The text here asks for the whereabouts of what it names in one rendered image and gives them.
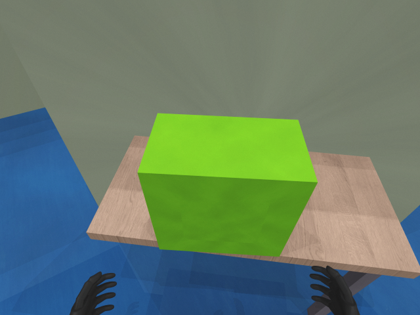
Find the carton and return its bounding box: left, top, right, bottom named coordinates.
left=138, top=113, right=318, bottom=257

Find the left robot hand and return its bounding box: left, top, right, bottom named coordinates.
left=70, top=272, right=117, bottom=315

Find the table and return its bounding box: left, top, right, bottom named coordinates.
left=87, top=136, right=420, bottom=315

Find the right robot hand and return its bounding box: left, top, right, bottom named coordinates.
left=310, top=266, right=360, bottom=315

